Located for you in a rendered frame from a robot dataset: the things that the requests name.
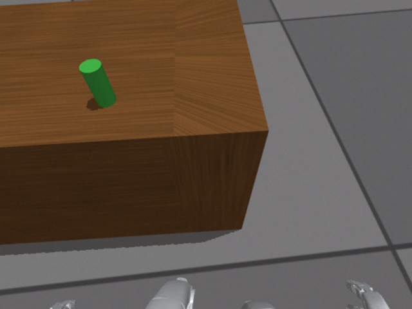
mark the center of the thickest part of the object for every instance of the right robot hand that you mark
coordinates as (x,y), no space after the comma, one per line
(369,298)

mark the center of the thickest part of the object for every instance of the can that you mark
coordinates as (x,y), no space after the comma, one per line
(97,80)

